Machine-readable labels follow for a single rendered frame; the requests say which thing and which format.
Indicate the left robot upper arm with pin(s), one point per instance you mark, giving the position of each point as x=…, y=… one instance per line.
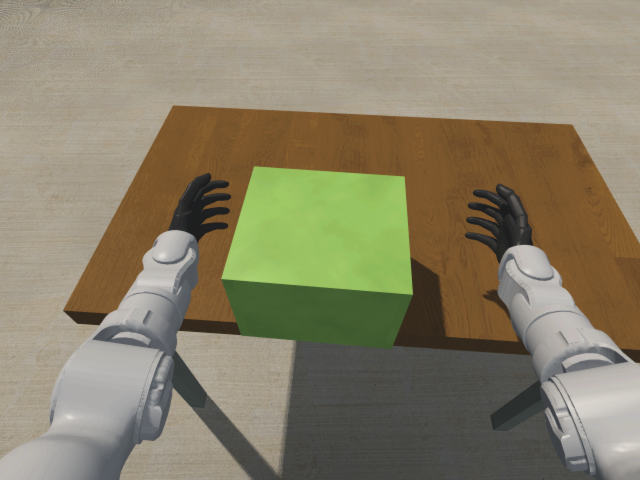
x=113, y=397

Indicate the right robot upper arm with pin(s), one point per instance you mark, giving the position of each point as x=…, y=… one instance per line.
x=593, y=420

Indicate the table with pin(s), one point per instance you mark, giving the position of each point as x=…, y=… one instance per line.
x=575, y=221

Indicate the carton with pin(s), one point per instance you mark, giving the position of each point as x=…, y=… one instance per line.
x=321, y=256

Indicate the robot left hand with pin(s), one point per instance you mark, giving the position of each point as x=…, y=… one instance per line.
x=189, y=216

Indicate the robot right hand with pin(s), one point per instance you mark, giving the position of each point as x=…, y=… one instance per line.
x=513, y=228

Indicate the robot left forearm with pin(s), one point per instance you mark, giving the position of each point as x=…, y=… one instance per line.
x=152, y=311

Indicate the robot right forearm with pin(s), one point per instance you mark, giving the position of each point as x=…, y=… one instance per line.
x=559, y=337

